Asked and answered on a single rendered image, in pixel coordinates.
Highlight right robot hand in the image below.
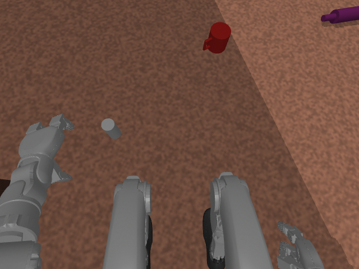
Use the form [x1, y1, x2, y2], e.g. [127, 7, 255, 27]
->
[277, 222, 324, 269]

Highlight left robot arm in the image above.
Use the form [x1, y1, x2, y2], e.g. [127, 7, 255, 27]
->
[0, 154, 54, 269]

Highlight right robot foot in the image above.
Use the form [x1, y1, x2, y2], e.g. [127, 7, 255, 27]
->
[202, 208, 225, 269]

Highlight bookshelf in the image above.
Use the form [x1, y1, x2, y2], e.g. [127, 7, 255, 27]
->
[0, 179, 11, 197]

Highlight left robot hand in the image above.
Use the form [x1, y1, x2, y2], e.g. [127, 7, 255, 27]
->
[19, 114, 75, 184]

